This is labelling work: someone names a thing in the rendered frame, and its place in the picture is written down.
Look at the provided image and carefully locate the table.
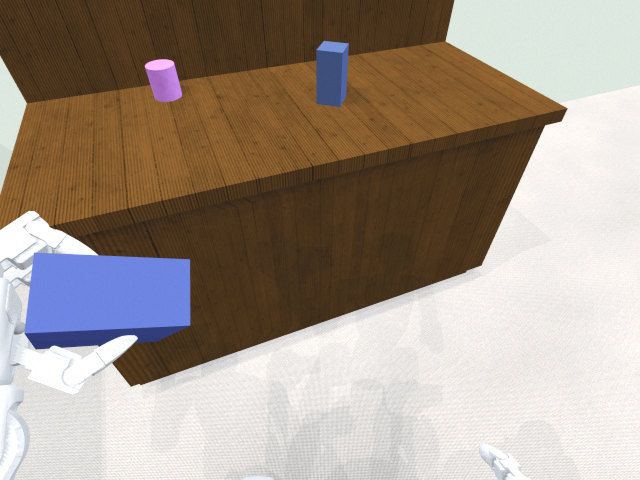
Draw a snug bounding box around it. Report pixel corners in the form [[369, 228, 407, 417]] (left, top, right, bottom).
[[0, 0, 568, 387]]

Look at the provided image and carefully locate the robot left hand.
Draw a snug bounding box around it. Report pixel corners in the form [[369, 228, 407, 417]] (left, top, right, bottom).
[[0, 211, 138, 395]]

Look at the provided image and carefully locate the left robot forearm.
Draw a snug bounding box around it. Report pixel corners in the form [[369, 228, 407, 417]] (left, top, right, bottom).
[[0, 385, 30, 480]]

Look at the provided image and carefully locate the robot right hand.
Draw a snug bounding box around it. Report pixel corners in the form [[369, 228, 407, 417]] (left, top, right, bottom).
[[479, 443, 531, 480]]

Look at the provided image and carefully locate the sponge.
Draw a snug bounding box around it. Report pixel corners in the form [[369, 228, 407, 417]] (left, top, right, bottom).
[[24, 253, 190, 349]]

